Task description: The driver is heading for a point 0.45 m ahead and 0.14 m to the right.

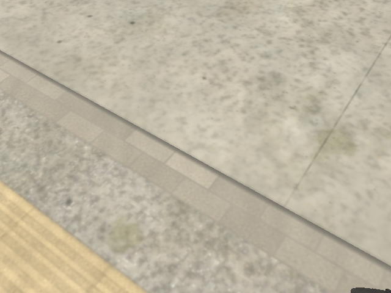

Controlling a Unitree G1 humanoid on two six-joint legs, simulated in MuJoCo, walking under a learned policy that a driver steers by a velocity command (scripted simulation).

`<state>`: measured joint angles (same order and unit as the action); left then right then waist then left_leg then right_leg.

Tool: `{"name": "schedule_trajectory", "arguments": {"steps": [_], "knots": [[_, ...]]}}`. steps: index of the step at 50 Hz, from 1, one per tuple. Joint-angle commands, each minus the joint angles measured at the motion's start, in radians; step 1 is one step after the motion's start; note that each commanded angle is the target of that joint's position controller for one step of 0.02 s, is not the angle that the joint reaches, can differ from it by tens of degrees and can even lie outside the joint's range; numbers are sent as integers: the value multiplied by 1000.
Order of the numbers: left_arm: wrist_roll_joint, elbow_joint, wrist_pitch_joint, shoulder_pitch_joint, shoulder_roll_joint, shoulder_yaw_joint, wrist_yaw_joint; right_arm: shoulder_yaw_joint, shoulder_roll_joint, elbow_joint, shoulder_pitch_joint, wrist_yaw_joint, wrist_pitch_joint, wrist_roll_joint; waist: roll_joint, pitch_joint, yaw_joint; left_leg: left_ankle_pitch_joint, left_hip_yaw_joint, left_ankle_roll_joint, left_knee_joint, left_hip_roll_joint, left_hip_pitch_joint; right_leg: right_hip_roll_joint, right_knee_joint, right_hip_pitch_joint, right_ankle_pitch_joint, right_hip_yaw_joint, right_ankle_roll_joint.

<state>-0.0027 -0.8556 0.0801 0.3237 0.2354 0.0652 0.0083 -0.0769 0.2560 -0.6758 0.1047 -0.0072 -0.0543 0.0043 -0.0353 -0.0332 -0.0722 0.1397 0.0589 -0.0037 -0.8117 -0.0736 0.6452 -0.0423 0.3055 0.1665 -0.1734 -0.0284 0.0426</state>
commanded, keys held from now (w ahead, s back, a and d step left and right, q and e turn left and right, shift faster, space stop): no key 0.16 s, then e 0.84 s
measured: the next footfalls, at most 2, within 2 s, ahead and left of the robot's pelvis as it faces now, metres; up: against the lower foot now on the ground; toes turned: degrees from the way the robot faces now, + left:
left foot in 0.14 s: +0.21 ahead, +0.14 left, +0.00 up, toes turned +0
right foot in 0.56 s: +0.12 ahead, -0.09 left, +0.00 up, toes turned -12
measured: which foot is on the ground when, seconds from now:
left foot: up 0.00-0.12, down 0.14-0.56, up 0.58-1.00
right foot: down 0.00-0.16, up 0.18-0.54, down 0.56-1.00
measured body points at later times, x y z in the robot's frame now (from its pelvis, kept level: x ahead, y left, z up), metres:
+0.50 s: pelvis +0.09 +0.03 -0.01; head +0.12 +0.02 +0.43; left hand +0.24 +0.29 -0.13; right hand +0.23 -0.25 -0.12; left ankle +0.17 +0.14 -0.75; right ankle +0.08 -0.10 -0.72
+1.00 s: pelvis +0.10 +0.02 -0.01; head +0.13 +0.00 +0.44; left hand +0.35 +0.22 -0.10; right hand +0.15 -0.30 -0.11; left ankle +0.16 +0.14 -0.73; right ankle +0.08 -0.09 -0.75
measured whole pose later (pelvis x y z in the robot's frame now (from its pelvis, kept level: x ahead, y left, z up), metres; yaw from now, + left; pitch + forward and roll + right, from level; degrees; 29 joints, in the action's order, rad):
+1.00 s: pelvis +0.10 +0.02 -0.01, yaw -25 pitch +3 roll +2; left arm -0.02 -0.65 -0.04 0.18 0.30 0.08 -0.04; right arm -0.08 0.27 -0.78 0.06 -0.02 -0.01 0.02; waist 0.02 -0.02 -0.03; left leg 0.32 0.09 -0.06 -0.61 0.05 0.36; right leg -0.09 0.51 0.33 -0.22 0.20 0.03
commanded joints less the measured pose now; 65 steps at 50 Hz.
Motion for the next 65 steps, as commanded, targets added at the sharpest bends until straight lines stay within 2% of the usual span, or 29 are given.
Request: {"name": "schedule_trajectory", "arguments": {"steps": [1,4,6,7,8,9,10,11,12,15,23,26,27,28,29,30,31,34,40,45,50,51,52,53,54,55,57,63,65], "knots": [[-13,69,5,-69,170,34,-9,3,22,54,-28,10,-8,4,131,100,32,-139,-36,-10,149,37,-156,220,-47,-7,543,97,149],[-19,55,-7,-58,175,34,-12,-5,47,73,-71,18,-8,0,141,104,31,-124,-28,19,254,56,-202,244,23,-51,495,122,130],[-27,55,-11,-75,164,30,-15,-17,66,49,-5,18,-12,-14,124,132,74,-207,-48,54,384,82,-350,212,120,-37,440,117,90],[-16,52,-5,-50,137,21,-16,-29,111,39,43,10,-14,-23,87,165,84,-412,-5,86,407,33,-481,162,211,9,391,91,47],[15,67,6,-1,82,1,-13,-38,176,45,106,0,-12,-47,-53,277,69,-817,159,171,310,-154,-738,93,403,180,83,46,-11],[11,46,1,90,37,-26,-11,-18,121,39,114,-1,-2,-46,-213,372,69,-876,321,325,324,-322,-849,58,586,324,-432,61,-65],[-9,36,-20,61,101,-11,-12,-1,56,23,134,6,8,-29,-163,362,96,-665,343,330,363,-303,-790,81,661,360,-546,107,-85],[-18,51,-41,0,131,0,-17,1,53,16,100,9,12,-21,-110,285,97,-486,305,293,397,-264,-722,96,709,406,-521,105,-96],[-15,54,-63,-38,136,6,-27,1,65,16,53,7,15,-21,-66,234,87,-352,271,264,434,-241,-633,111,716,411,-473,103,-104],[-6,54,-110,-27,134,19,-52,-13,108,21,-84,-9,22,-35,-113,148,27,-151,139,230,531,-183,-351,109,705,266,-317,69,-127],[-9,116,-120,-110,111,19,-41,-25,123,-32,-61,-50,49,-19,-98,144,63,-62,34,244,534,-220,-385,114,558,235,-228,10,-85],[-6,107,-121,-51,118,25,-20,-31,144,-42,-80,-51,64,7,-95,150,19,-56,-14,194,466,-214,-383,80,353,114,-125,-40,-34],[2,95,-123,-18,128,31,-14,-32,136,-52,-68,-51,69,19,-73,140,8,-10,-49,150,409,-188,-356,58,257,59,-75,-44,-2],[13,100,-123,-3,169,42,-14,-29,105,-72,-19,-48,74,22,45,99,18,100,-126,65,251,-125,-270,117,114,9,16,87,50],[10,132,-126,-21,286,65,-32,-17,48,-45,1,-39,71,-15,359,61,76,400,-233,-48,-46,38,-8,366,49,-78,287,447,176],[45,157,-108,-5,303,63,-24,-28,92,-1,-146,-46,63,-20,340,65,-13,520,-72,-45,-215,107,71,437,-31,8,271,580,299],[58,168,-85,-48,279,57,-22,-38,115,-1,-158,-48,62,-6,242,62,15,438,-9,-29,-303,81,76,383,-31,15,207,505,268],[-2,200,-71,-171,207,39,-37,-51,126,-56,-73,-60,72,-17,151,89,78,236,12,-35,-326,59,55,277,12,6,201,362,153],[-8,211,-85,-99,208,44,-57,-32,85,-41,-99,-52,54,-1,167,126,51,158,26,-71,-115,87,12,230,48,-84,224,364,158],[-3,244,-104,-121,233,57,-52,-28,99,-38,-97,-30,39,8,203,120,40,208,26,-75,64,113,-140,219,65,-8,197,447,182],[-24,281,-119,-186,227,57,-48,-33,117,-53,-8,-5,16,14,205,145,88,111,15,-38,362,127,-323,173,140,-7,304,522,142],[-29,290,-123,-194,216,54,-52,-40,134,-65,31,-2,13,10,186,152,103,-5,19,-19,459,94,-427,137,171,45,224,504,104],[-20,297,-124,-164,172,43,-52,-55,192,-65,62,-6,18,-6,65,181,89,-88,140,41,477,-66,-567,68,304,171,-9,427,52],[-21,320,-115,-113,138,36,-48,-66,272,-61,34,-11,32,-29,-236,143,24,-338,380,197,487,-258,-622,-111,476,399,-404,223,-13],[2,308,-101,-116,230,61,-46,-54,211,-38,26,-9,28,-44,-205,144,59,-377,460,312,498,-356,-566,-59,723,440,-491,210,-65],[-5,287,-100,-108,268,78,-42,-39,165,-20,-18,-14,26,-37,-124,129,47,-341,371,296,488,-303,-533,-37,832,430,-424,218,-80],[-3,256,-117,-95,225,72,-46,-25,124,-11,-71,-18,30,-7,-87,91,37,-267,231,222,469,-190,-514,-31,900,444,-317,209,-112],[-2,294,-116,-173,104,16,-36,-14,135,-35,-18,-26,50,-9,-144,111,84,-300,93,219,456,-125,-523,28,551,274,-264,94,-139],[-8,295,-114,-178,105,11,-31,-19,163,-48,24,-19,55,-4,-164,120,108,-189,107,226,468,-136,-501,35,405,179,-268,43,-129]]}}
